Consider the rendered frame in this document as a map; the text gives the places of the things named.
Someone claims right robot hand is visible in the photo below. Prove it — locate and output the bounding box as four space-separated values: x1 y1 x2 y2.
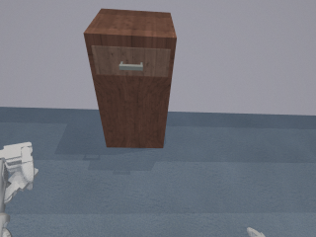
247 227 266 237

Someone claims handle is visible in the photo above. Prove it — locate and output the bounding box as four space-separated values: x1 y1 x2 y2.
118 61 143 71

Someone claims left robot forearm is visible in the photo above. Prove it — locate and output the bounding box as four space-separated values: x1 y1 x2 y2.
0 212 13 237

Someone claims cabinet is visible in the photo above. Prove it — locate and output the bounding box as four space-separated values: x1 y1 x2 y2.
83 8 177 148

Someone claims left robot hand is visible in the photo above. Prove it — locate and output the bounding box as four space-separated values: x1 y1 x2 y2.
0 142 39 213

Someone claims drawer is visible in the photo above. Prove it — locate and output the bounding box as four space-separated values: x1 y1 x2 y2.
91 45 171 77

